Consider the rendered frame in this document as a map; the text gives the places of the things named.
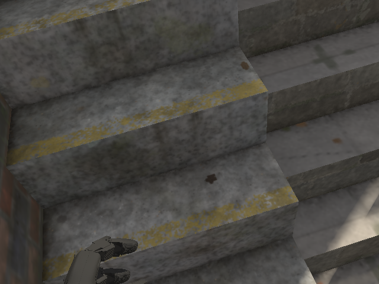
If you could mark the left robot hand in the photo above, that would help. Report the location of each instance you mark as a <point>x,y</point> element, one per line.
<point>86,269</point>

